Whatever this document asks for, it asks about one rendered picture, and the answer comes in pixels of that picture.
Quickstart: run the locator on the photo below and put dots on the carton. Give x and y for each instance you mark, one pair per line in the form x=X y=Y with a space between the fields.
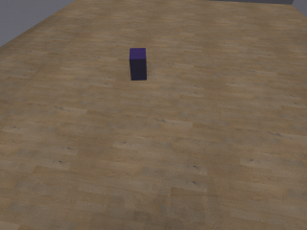
x=138 y=64

